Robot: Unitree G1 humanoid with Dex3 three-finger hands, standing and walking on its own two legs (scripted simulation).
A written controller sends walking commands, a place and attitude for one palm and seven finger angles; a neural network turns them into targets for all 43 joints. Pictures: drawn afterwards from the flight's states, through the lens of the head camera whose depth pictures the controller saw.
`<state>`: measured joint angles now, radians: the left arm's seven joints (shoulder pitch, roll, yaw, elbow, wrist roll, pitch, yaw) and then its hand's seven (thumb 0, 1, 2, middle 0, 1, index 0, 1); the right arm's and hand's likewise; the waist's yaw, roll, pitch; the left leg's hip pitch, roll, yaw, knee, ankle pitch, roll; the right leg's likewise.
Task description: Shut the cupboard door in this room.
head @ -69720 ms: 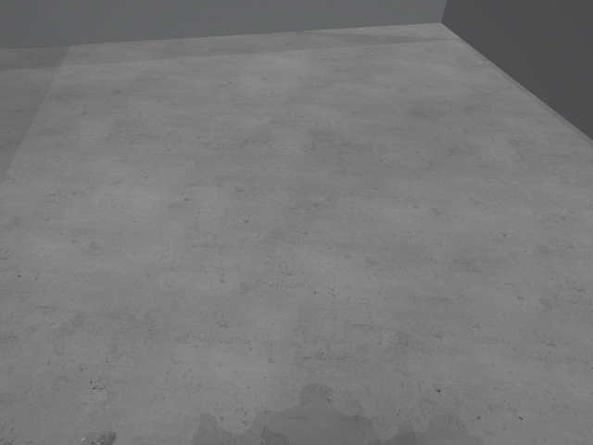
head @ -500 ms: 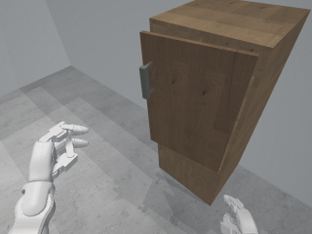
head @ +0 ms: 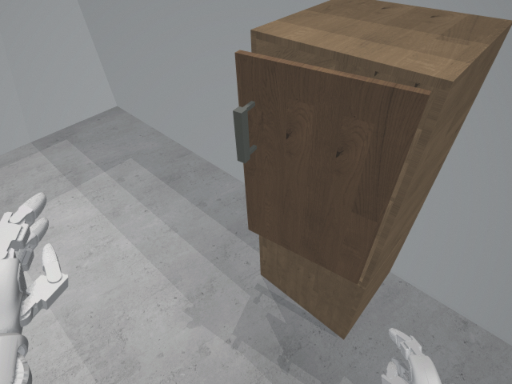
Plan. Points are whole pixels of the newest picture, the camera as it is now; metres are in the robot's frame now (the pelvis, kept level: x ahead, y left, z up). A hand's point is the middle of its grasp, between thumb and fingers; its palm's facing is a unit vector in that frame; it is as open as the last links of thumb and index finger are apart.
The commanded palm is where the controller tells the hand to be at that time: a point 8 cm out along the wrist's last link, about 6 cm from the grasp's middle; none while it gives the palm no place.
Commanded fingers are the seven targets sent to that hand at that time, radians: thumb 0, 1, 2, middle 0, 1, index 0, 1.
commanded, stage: draw the hand back to the body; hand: left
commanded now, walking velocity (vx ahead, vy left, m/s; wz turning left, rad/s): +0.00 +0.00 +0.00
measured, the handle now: (247, 132) +0.64 +0.11 +0.07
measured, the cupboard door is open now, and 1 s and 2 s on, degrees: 9 9 9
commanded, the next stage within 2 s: step back with the hand held close in 0.10 s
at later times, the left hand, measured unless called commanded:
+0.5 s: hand (67, 267) +0.20 +0.27 +0.15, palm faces +0.37 -0.79 -0.49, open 7.4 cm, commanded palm +0.14 +0.31 +0.17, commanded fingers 0.00 0.90 0.90 -0.20 -0.30 -0.20 -0.30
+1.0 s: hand out of the picture +0.11 +0.30 +0.15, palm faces +0.48 -0.75 -0.46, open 7.4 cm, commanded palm +0.05 +0.32 +0.17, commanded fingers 0.00 0.90 0.90 -0.20 -0.30 -0.20 -0.30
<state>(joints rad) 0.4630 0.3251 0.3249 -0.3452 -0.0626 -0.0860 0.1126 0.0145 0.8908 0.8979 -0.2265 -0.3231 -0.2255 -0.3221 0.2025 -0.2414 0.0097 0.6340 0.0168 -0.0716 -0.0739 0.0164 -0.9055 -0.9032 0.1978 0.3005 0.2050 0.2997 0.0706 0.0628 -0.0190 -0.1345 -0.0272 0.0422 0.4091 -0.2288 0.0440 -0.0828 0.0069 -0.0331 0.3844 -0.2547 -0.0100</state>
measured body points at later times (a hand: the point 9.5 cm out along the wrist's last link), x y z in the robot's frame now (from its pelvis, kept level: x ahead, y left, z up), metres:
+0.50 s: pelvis -0.01 +0.01 +0.00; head +0.00 -0.01 +0.45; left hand +0.18 +0.31 +0.18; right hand +0.16 -0.24 -0.09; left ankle +0.00 +0.09 -0.74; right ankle -0.03 -0.11 -0.74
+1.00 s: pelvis -0.09 +0.02 -0.03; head -0.09 +0.03 +0.42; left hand +0.08 +0.33 +0.17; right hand +0.07 -0.21 -0.11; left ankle +0.00 +0.09 -0.74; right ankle -0.03 -0.11 -0.74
